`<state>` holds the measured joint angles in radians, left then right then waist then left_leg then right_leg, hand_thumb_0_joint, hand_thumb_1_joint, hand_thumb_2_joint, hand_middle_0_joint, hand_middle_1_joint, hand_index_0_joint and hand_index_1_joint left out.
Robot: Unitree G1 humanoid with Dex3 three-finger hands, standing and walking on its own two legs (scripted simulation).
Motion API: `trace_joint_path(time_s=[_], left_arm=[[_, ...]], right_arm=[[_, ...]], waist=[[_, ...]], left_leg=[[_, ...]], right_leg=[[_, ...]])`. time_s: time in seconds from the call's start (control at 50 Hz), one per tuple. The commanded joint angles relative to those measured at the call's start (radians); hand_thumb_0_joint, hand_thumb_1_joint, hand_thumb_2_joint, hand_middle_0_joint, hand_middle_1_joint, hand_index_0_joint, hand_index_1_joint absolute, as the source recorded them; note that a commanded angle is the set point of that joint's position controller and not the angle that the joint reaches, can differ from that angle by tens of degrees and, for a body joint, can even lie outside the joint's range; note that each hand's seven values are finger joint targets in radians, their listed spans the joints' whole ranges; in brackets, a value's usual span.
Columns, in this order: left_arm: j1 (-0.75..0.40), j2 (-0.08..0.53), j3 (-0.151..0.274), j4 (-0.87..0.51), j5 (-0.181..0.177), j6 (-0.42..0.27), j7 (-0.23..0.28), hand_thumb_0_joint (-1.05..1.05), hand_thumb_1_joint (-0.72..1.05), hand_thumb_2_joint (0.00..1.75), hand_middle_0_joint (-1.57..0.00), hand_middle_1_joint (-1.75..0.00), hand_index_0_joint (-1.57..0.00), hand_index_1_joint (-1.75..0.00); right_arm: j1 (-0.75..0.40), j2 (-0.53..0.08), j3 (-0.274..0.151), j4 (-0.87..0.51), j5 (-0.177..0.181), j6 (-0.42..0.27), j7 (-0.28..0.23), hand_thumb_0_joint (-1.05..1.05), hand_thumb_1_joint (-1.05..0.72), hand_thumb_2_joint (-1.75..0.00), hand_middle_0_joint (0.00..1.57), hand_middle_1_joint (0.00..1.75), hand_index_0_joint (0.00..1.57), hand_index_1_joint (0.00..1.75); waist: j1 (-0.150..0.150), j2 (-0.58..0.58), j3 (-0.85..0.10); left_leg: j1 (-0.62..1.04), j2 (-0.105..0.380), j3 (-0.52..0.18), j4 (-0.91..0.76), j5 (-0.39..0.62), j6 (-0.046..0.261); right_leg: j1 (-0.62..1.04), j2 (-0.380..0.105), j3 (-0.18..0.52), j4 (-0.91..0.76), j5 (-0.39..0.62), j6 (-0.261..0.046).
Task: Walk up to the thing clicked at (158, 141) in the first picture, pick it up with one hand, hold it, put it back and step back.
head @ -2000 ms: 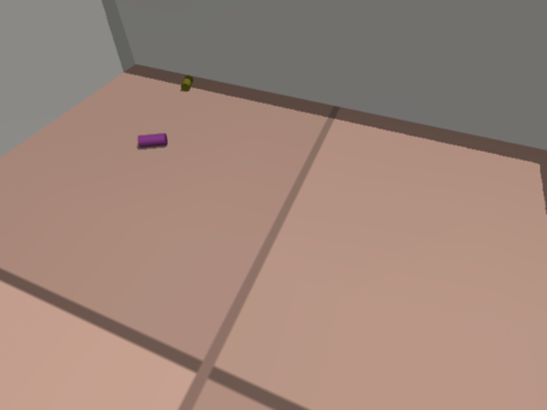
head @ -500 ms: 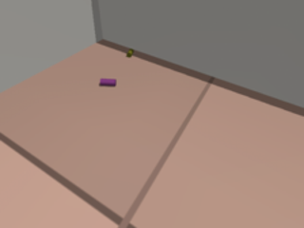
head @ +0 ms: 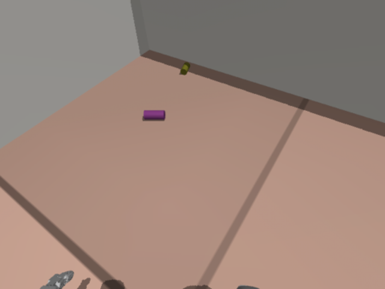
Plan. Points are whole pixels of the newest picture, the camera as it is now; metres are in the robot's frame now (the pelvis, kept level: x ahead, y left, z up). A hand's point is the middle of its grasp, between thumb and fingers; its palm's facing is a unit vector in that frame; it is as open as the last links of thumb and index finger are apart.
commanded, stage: walk up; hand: left
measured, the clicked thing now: (154, 114) +1.43 +0.28 -0.72
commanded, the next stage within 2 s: none
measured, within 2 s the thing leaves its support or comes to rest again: neither
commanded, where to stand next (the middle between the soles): +1.10 +0.02 m, yaw +2 degrees
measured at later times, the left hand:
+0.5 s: hand (78, 247) +0.27 +0.31 -0.15, palm faces +0.00 -0.95 -0.32, open 7.4 cm
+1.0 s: hand (117, 146) +0.57 +0.25 -0.10, palm faces -0.01 -0.92 -0.39, open 7.4 cm
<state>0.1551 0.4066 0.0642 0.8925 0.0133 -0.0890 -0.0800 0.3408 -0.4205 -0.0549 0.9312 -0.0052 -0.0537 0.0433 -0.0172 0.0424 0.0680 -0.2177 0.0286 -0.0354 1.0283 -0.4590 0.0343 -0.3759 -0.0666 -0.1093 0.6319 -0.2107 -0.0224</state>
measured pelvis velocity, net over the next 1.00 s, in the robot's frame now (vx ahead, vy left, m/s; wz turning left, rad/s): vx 0.48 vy -0.02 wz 0.02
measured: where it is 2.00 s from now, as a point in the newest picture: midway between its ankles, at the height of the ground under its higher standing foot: (194, 171)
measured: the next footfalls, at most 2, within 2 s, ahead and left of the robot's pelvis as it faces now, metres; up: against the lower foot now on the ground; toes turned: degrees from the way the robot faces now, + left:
left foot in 0.34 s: +0.35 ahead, +0.15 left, +0.00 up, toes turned +8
right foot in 0.80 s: +0.57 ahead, -0.12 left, +0.00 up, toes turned -5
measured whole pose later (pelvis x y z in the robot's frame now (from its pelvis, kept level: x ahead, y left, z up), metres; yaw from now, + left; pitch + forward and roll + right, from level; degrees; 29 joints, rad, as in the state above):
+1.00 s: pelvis +0.48 -0.02 +0.02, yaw +1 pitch -3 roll +0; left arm 0.23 0.38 0.04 0.85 0.00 -0.08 -0.06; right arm 0.30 -0.44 -0.05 0.91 -0.01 -0.05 0.06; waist 0.00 0.06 0.07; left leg -0.44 0.08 0.01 1.03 -0.30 0.02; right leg -0.25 -0.03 -0.10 0.51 -0.21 -0.05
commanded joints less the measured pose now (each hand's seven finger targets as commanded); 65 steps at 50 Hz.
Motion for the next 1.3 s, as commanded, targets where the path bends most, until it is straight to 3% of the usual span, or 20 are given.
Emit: trace_joint_path(time_s=[0.0, 0.12, 0.26, 0.3, 0.32, 0.34, 0.36, 0.4, 0.46, 0.56, 0.66, 0.76, 0.78, 0.8, 0.82, 0.92, 1.16, 1.24, 1.26, 1.28], left_arm=[[0.113, 0.29, 0.076, -0.046, -0.017, -0.021, 0.036, 0.0, 0.9, 0.9, -0.2, -0.3, -0.2, -0.3], [0.068, 0.285, 0.072, -0.097, -0.006, -0.041, 0.031, 0.0, 0.9, 0.9, -0.2, -0.3, -0.2, -0.3], [0.124, 0.303, 0.07, -0.089, -0.003, -0.021, 0.024, 0.0, 0.9, 0.9, -0.2, -0.3, -0.2, -0.3], [0.145, 0.255, 0.044, -0.095, -0.002, -0.012, 0.03, 0.0, 0.9, 0.9, -0.2, -0.3, -0.2, -0.3], [0.196, 0.188, 0.017, -0.101, -0.011, -0.008, 0.036, 0.0, 0.9, 0.9, -0.2, -0.3, -0.2, -0.3], [0.215, 0.178, 0.018, -0.109, -0.026, -0.004, 0.041, 0.0, 0.9, 0.9, -0.2, -0.3, -0.2, -0.3], [0.18, 0.283, 0.031, -0.091, -0.017, 0.002, 0.055, 0.0, 0.9, 0.9, -0.2, -0.3, -0.2, -0.3], [0.199, 0.26, 0.024, -0.06, -0.025, 0.0, 0.05, 0.0, 0.9, 0.9, -0.2, -0.3, -0.2, -0.3], [0.256, 0.237, 0.032, -0.019, -0.017, 0.014, 0.03, 0.0, 0.9, 0.9, -0.2, -0.3, -0.2, -0.3], [0.128, 0.222, 0.037, -0.058, 0.003, 0.025, -0.005, 0.0, 0.9, 0.9, -0.2, -0.3, -0.2, -0.3], [0.009, 0.193, 0.041, -0.075, 0.003, 0.014, -0.016, 0.0, 0.9, 0.9, -0.2, -0.3, -0.2, -0.3], [0.162, 0.24, 0.072, -0.021, 0.003, -0.006, 0.004, 0.0, 0.9, 0.9, -0.2, -0.3, -0.2, -0.3], [0.275, 0.305, 0.099, -0.004, 0.01, -0.014, 0.018, 0.0, 0.9, 0.9, -0.2, -0.3, -0.2, -0.3], [0.294, 0.389, 0.111, -0.028, 0.004, -0.018, 0.031, 0.0, 0.9, 0.9, -0.2, -0.3, -0.2, -0.3], [0.254, 0.39, 0.103, -0.032, -0.013, -0.01, 0.031, 0.0, 0.9, 0.9, -0.2, -0.3, -0.2, -0.3], [0.11, 0.264, 0.065, -0.076, -0.021, -0.01, 0.04, 0.0, 0.9, 0.9, -0.2, -0.3, -0.2, -0.3], [0.141, 0.29, 0.07, -0.116, -0.004, -0.011, 0.027, 0.0, 0.9, 0.9, -0.2, -0.3, -0.2, -0.3], [0.149, 0.247, 0.039, -0.116, -0.004, -0.003, 0.034, 0.0, 0.9, 0.9, -0.2, -0.3, -0.2, -0.3], [0.19, 0.178, 0.014, -0.125, -0.011, -0.001, 0.039, 0.0, 0.9, 0.9, -0.2, -0.3, -0.2, -0.3], [0.224, 0.172, 0.02, -0.115, -0.026, 0.007, 0.044, 0.0, 0.9, 0.9, -0.2, -0.3, -0.2, -0.3]], right_arm=[[-0.04, -0.214, -0.049, -0.099, 0.011, -0.053, -0.006, 0.0, -0.9, -0.9, 0.2, 0.3, 0.2, 0.3], [-0.104, -0.184, -0.063, -0.107, -0.009, -0.024, 0.04, 0.0, -0.9, -0.9, 0.2, 0.3, 0.2, 0.3], [-0.185, -0.172, -0.073, -0.129, -0.01, -0.037, 0.051, 0.0, -0.9, -0.9, 0.2, 0.3, 0.2, 0.3], [0.003, -0.236, -0.098, -0.071, -0.029, -0.044, 0.032, 0.0, -0.9, -0.9, 0.2, 0.3, 0.2, 0.3], [0.124, -0.314, -0.125, -0.053, -0.044, -0.048, 0.016, 0.0, -0.9, -0.9, 0.2, 0.3, 0.2, 0.3], [0.131, -0.381, -0.138, -0.091, -0.032, -0.054, 0.002, 0.0, -0.9, -0.9, 0.2, 0.3, 0.2, 0.3], [0.09, -0.386, -0.143, -0.102, 0.014, -0.05, 0.001, 0.0, -0.9, -0.9, 0.2, 0.3, 0.2, 0.3], [-0.007, -0.306, -0.104, -0.121, 0.021, -0.05, -0.011, 0.0, -0.9, -0.9, 0.2, 0.3, 0.2, 0.3], [-0.08, -0.253, -0.078, -0.135, 0.016, -0.063, -0.007, 0.0, -0.9, -0.9, 0.2, 0.3, 0.2, 0.3], [-0.064, -0.281, -0.085, -0.15, 0.005, -0.074, -0.002, 0.0, -0.9, -0.9, 0.2, 0.3, 0.2, 0.3], [-0.04, -0.267, -0.083, -0.14, 0.004, -0.065, -0.001, 0.0, -0.9, -0.9, 0.2, 0.3, 0.2, 0.3], [-0.033, -0.22, -0.061, -0.152, -0.002, -0.051, -0.014, 0.0, -0.9, -0.9, 0.2, 0.3, 0.2, 0.3], [0.017, -0.156, -0.037, -0.157, 0.0, -0.052, -0.012, 0.0, -0.9, -0.9, 0.2, 0.3, 0.2, 0.3], [0.046, -0.136, -0.024, -0.17, 0.01, -0.048, -0.011, 0.0, -0.9, -0.9, 0.2, 0.3, 0.2, 0.3], [-0.018, -0.237, -0.05, -0.147, 0.001, -0.036, -0.024, 0.0, -0.9, -0.9, 0.2, 0.3, 0.2, 0.3], [0.056, -0.22, -0.053, -0.06, 0.004, -0.021, -0.001, 0.0, -0.9, -0.9, 0.2, 0.3, 0.2, 0.3], [-0.152, -0.174, -0.062, -0.118, -0.017, -0.031, 0.03, 0.0, -0.9, -0.9, 0.2, 0.3, 0.2, 0.3], [0.009, -0.215, -0.08, -0.07, -0.02, -0.049, 0.012, 0.0, -0.9, -0.9, 0.2, 0.3, 0.2, 0.3], [0.15, -0.294, -0.105, -0.046, -0.04, -0.056, -0.003, 0.0, -0.9, -0.9, 0.2, 0.3, 0.2, 0.3], [0.145, -0.37, -0.122, -0.08, -0.027, -0.058, -0.01, 0.0, -0.9, -0.9, 0.2, 0.3, 0.2, 0.3]], waist=[[0.063, -0.176, -0.044], [0.04, -0.169, 0.024], [0.047, -0.095, -0.027], [-0.05, 0.047, -0.134], [-0.107, 0.232, -0.203], [-0.098, 0.274, -0.226], [-0.095, 0.108, -0.237], [-0.029, 0.038, -0.126], [0.028, 0.101, -0.053], [-0.005, 0.091, -0.001], [-0.02, 0.069, -0.003], [0.084, -0.078, -0.11], [0.13, -0.268, -0.187], [0.123, -0.376, -0.189], [0.128, -0.239, -0.131], [0.029, -0.207, -0.022], [0.067, -0.135, 0.015], [-0.037, -0.003, -0.064], [-0.092, 0.204, -0.179], [-0.081, 0.281, -0.166]], left_leg=[[-0.415, 0.063, -0.057, 0.092, 0.137, 0.016], [-0.327, 0.091, 0.027, -0.22, 0.236, -0.046], [-0.092, 0.033, 0.135, -0.48, 0.347, -0.013], [0.194, -0.009, 0.125, -0.494, 0.207, 0.035], [0.357, 0.149, -0.13, -0.579, 0.025, 0.105], [0.46, 0.387, -0.645, -0.753, -0.084, 0.189], [0.389, 0.42, -0.647, -0.767, -0.068, 0.243], [0.259, 0.326, -0.342, -0.733, 0.198, 0.176], [0.033, 0.254, -0.116, -0.774, 0.297, 0.157], [0.032, 0.254, -0.069, -0.846, 0.113, 0.199], [0.047, 0.21, 0.011, -0.783, 0.236, 0.153], [-0.062, 0.151, 0.091, -0.387, 0.404, 0.091], [-0.187, 0.07, 0.145, -0.1, 0.301, 0.05], [-0.43, -0.051, 0.126, 0.098, -0.034, 0.005], [-0.455, 0.008, 0.035, 0.183, -0.06, 0.006], [-0.326, 0.08, 0.003, 0.022, 0.17, -0.009], [-0.191, 0.07, 0.086, -0.436, 0.312, -0.029], [0.143, 0.0, 0.12, -0.542, 0.203, 0.018], [0.324, 0.173, -0.146, -0.634, 0.065, 0.081], [0.432, 0.393, -0.597, -0.775, -0.034, 0.189]], right_leg=[[0.326, -0.256, 0.366, -0.392, -0.096, -0.199], [0.139, -0.227, 0.153, -0.477, -0.167, -0.212], [0.174, -0.194, 0.063, -0.308, -0.008, -0.158], [0.083, -0.122, -0.011, 0.042, 0.201, -0.119], [-0.101, -0.049, -0.037, 0.362, 0.08, -0.073], [-0.342, 0.114, 0.041, 0.536, -0.297, -0.031], [-0.321, 0.027, 0.182, 0.596, -0.289, -0.043], [-0.289, -0.024, 0.219, 0.558, -0.164, -0.027], [-0.153, -0.062, 0.178, 0.435, -0.107, 0.002], [-0.197, -0.089, 0.118, 0.198, -0.012, 0.034], [-0.098, -0.045, 0.06, -0.009, 0.11, 0.01], [0.308, 0.02, 0.045, -0.111, -0.005, -0.039], [0.459, -0.115, 0.246, -0.203, -0.187, -0.069], [0.569, -0.356, 0.702, -0.37, -0.293, -0.167], [0.463, -0.386, 0.75, -0.389, -0.326, -0.243], [0.192, -0.19, 0.3, -0.407, -0.13, -0.163], [0.152, -0.196, 0.187, -0.382, -0.183, -0.178], [0.06, -0.111, 0.072, -0.044, 0.129, -0.123], [-0.061, -0.039, 0.018, 0.293, 0.1, -0.063], [-0.331, 0.124, 0.036, 0.465, -0.297, -0.023]])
